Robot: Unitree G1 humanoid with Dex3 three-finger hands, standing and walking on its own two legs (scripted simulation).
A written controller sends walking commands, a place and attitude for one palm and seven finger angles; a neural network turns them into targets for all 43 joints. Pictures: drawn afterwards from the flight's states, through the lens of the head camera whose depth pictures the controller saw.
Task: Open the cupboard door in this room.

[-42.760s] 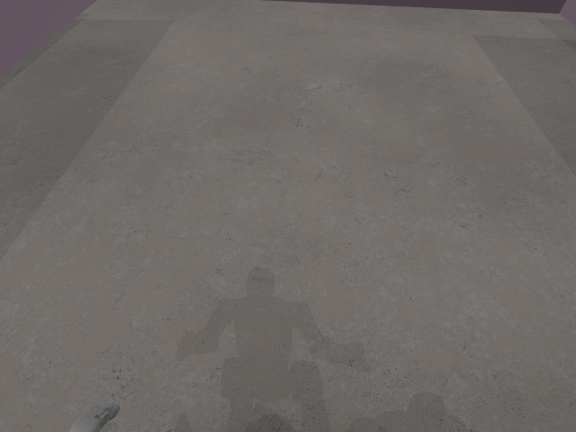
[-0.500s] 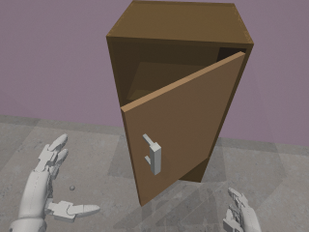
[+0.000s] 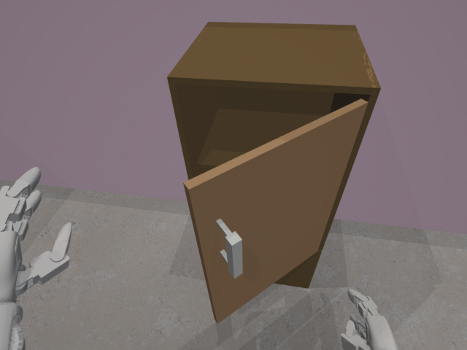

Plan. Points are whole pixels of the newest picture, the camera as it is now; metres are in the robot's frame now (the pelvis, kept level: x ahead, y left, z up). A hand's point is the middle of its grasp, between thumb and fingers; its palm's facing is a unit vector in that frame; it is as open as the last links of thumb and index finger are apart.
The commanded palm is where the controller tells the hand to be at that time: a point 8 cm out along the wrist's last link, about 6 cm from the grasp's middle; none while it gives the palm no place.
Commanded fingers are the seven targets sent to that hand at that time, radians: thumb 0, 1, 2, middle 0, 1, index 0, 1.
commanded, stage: draw the hand back to the body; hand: left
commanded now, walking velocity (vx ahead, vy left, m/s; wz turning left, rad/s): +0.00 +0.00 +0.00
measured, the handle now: (228, 248) +0.30 +0.06 +0.00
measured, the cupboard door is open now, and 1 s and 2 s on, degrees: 44 44 44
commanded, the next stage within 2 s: step back with the hand held close in 0.38 s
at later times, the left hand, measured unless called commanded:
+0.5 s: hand (60, 258) +0.18 +0.24 +0.16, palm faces +0.46 -0.79 -0.41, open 7.4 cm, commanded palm +0.13 +0.28 +0.17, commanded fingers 0.00 0.90 0.90 -0.20 -0.30 -0.20 -0.30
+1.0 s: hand (21, 293) +0.13 +0.27 +0.15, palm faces +0.37 -0.78 -0.51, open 7.4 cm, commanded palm +0.07 +0.31 +0.17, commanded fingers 0.00 0.90 0.90 -0.20 -0.30 -0.20 -0.30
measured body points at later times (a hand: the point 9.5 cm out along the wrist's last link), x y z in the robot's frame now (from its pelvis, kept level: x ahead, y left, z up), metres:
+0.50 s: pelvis -0.01 -0.02 +0.00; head -0.03 -0.05 +0.45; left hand +0.15 +0.28 +0.18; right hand +0.18 -0.24 -0.08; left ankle -0.02 +0.11 -0.74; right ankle -0.02 -0.12 -0.74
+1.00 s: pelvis -0.07 +0.01 +0.00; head -0.04 +0.02 +0.44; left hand +0.11 +0.31 +0.18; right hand +0.12 -0.23 -0.08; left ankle -0.02 +0.11 -0.74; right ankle -0.02 -0.12 -0.74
